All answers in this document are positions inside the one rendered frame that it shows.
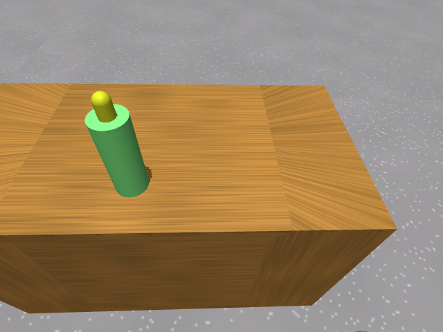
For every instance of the bottle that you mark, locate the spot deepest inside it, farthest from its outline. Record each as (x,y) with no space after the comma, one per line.
(112,131)

